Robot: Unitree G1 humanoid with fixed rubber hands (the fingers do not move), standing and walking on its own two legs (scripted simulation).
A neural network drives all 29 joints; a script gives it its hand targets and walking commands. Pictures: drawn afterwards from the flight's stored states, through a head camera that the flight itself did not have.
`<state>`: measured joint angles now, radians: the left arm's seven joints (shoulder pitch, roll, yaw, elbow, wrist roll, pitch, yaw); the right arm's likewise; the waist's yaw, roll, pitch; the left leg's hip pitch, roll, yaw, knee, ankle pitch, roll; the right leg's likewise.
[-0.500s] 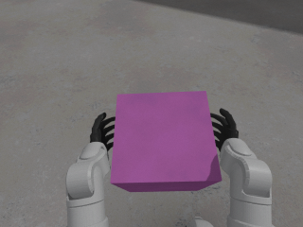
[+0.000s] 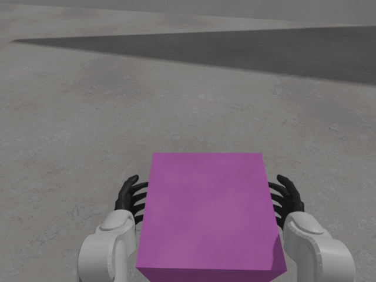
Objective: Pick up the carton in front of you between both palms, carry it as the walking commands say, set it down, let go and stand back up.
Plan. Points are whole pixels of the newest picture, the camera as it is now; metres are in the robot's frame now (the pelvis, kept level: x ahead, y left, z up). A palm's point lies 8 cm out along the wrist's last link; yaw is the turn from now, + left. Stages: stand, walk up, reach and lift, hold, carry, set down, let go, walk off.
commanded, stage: carry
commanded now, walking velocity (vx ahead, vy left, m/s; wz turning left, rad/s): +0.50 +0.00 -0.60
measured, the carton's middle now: (206, 226) +0.25 +0.00 +0.02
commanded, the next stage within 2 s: none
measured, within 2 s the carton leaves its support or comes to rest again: neither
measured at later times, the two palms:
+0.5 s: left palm (187, 112) +0.56 +0.05 +0.09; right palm (299, 134) +0.45 -0.23 +0.10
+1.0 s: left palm (242, 65) +0.86 -0.15 +0.09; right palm (329, 84) +0.70 -0.41 +0.09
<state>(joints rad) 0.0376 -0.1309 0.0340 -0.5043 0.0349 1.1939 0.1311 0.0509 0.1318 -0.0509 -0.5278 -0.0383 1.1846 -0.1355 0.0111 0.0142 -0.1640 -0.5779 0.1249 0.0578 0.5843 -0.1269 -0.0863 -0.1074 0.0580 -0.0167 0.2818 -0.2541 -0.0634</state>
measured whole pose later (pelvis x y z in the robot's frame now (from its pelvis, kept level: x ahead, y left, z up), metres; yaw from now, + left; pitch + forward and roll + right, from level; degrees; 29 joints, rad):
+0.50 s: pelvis +0.29 -0.01 -0.01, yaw -20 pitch +4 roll -1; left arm 0.04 -0.13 0.04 -0.58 0.05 1.22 0.13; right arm 0.05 0.13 -0.04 -0.55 -0.02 1.17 -0.14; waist -0.03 -0.02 -0.13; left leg 0.04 0.16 0.40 0.30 -0.35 -0.09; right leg -0.59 -0.07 -0.18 0.61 -0.09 -0.06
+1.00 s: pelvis +0.58 -0.16 -0.01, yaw -29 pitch +4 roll +0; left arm 0.05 -0.13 0.01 -0.56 0.05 1.17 0.12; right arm 0.06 0.13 -0.05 -0.60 -0.05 1.17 -0.13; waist -0.03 0.00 -0.10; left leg -0.59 0.09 0.15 0.55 -0.04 -0.03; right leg 0.05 0.06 -0.04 0.21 -0.33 -0.07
